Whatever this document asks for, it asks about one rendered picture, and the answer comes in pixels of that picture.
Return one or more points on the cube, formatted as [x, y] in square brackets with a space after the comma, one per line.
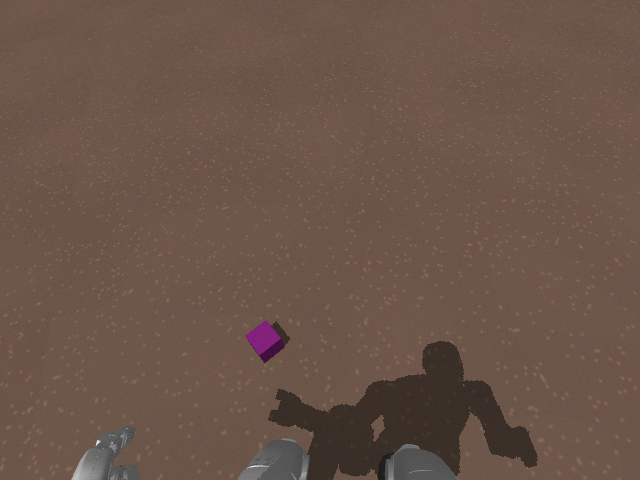
[265, 341]

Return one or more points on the right robot foot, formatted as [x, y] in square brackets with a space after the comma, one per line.
[381, 472]

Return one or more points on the left robot hand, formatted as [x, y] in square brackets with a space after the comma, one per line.
[96, 464]

